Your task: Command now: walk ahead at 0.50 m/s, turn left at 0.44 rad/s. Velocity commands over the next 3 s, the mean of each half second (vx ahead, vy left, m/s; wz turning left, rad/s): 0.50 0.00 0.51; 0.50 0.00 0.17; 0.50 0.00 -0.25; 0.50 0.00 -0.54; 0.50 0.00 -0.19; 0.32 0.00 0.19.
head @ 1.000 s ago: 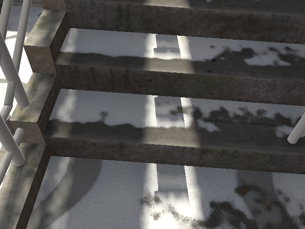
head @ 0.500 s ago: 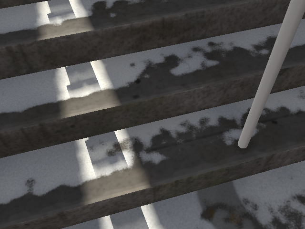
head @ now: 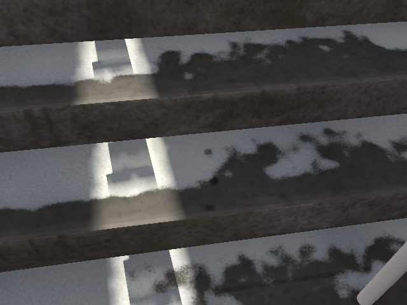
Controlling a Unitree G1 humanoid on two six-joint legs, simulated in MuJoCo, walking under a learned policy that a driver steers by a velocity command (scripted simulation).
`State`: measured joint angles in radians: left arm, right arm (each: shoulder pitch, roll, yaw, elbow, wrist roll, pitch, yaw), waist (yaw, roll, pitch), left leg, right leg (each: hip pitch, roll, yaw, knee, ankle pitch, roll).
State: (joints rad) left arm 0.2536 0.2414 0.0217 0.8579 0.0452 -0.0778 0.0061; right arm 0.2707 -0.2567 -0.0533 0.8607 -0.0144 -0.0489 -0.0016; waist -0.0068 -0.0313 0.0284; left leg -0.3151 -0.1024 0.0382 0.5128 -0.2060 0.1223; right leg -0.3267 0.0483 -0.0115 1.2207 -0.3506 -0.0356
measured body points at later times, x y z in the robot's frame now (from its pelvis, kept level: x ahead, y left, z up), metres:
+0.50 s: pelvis +0.27 -0.03 +0.03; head +0.32 -0.02 +0.48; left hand +0.50 +0.19 -0.01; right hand +0.28 -0.31 -0.10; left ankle +0.06 +0.04 -0.69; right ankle +0.43 -0.10 -0.57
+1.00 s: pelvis +0.54 +0.05 +0.18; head +0.57 +0.05 +0.63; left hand +0.37 +0.12 +0.04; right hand +0.84 +0.02 +0.11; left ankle +0.67 +0.23 -0.33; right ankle +0.43 -0.10 -0.56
